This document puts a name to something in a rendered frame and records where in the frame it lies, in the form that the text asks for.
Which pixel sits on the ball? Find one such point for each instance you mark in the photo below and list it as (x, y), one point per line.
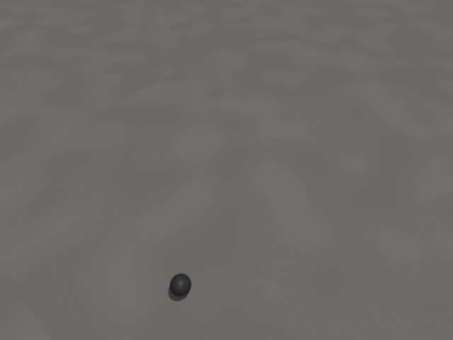
(180, 284)

